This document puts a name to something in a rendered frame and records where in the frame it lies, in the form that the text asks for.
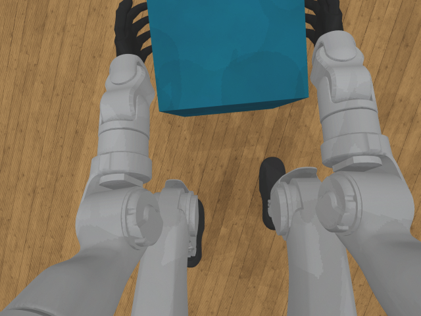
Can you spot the left robot hand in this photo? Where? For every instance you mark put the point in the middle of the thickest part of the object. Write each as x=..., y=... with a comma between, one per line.
x=126, y=40

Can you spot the robot left upper arm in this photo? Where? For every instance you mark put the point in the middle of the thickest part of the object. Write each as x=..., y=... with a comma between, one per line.
x=114, y=229

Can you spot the robot right upper arm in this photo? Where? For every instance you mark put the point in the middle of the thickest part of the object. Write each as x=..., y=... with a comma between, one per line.
x=371, y=213

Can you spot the left robot forearm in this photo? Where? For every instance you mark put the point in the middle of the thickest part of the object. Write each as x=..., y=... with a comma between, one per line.
x=122, y=159

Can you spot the carton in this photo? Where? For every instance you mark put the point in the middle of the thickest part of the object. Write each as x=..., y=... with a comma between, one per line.
x=226, y=56

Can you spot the right robot forearm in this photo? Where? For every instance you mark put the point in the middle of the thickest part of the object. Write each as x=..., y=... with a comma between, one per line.
x=347, y=107

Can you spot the right robot foot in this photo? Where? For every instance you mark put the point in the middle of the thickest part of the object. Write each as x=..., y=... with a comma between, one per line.
x=271, y=170

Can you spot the right robot thigh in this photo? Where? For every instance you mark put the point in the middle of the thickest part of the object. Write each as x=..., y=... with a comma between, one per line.
x=319, y=275

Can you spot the right robot hand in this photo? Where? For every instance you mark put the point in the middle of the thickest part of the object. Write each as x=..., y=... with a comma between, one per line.
x=327, y=18

